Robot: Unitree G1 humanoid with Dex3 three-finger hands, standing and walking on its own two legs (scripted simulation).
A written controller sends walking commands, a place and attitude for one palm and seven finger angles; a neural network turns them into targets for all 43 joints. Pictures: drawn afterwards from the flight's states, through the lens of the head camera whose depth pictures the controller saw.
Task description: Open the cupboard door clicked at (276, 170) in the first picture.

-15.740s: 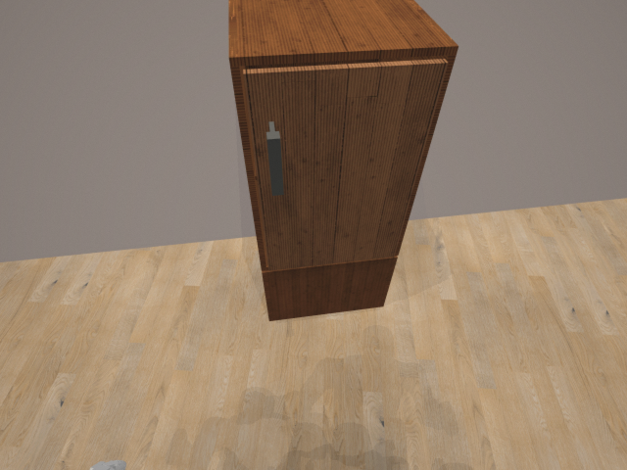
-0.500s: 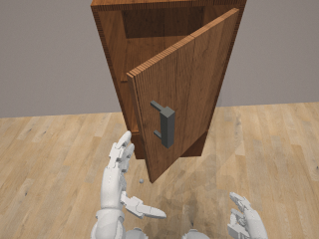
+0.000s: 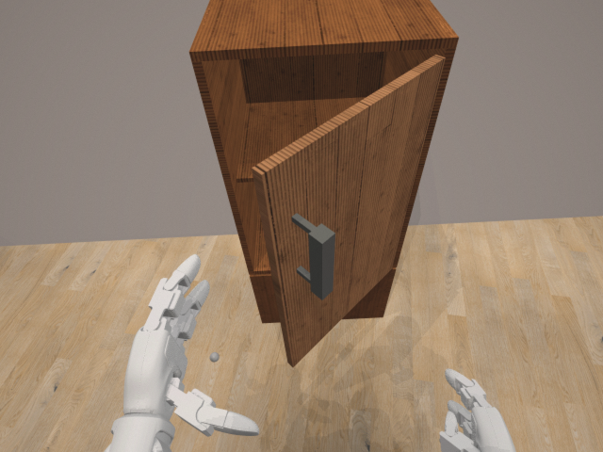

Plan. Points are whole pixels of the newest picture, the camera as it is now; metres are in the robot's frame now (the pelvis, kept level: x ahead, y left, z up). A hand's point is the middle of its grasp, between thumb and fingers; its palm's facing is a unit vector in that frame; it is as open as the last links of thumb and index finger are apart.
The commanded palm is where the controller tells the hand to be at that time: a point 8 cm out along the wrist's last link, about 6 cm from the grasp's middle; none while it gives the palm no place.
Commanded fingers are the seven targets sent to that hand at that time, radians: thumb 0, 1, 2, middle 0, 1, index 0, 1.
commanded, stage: draw the hand back to the body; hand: left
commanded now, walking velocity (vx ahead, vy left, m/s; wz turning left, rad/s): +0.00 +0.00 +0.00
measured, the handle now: (311, 256) +0.39 +0.01 +0.04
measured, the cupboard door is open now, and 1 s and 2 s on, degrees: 43 43 43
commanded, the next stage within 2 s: step back with the hand held close in 1.18 s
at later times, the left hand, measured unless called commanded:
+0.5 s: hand (84, 333) +0.21 +0.22 +0.15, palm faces +0.22 -0.92 -0.33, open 12.7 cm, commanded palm +0.17 +0.27 +0.18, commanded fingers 0.00 0.41 0.69 -0.18 -0.30 -0.18 -0.30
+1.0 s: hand out of the picture +0.21 +0.29 +0.21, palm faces +0.44 -0.81 -0.38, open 7.7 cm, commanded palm +0.16 +0.33 +0.22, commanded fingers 0.00 0.90 0.90 -0.20 -0.30 -0.20 -0.30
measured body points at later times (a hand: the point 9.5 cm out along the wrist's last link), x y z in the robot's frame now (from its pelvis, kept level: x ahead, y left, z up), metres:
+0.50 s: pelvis +0.01 +0.03 +0.04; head -0.01 +0.01 +0.49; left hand +0.19 +0.27 +0.17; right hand +0.19 -0.19 -0.03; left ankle +0.00 +0.13 -0.69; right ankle +0.00 -0.08 -0.69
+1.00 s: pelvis +0.02 +0.03 +0.05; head +0.00 +0.02 +0.50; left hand +0.18 +0.33 +0.23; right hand +0.20 -0.19 -0.03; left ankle +0.00 +0.13 -0.69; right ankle +0.00 -0.08 -0.69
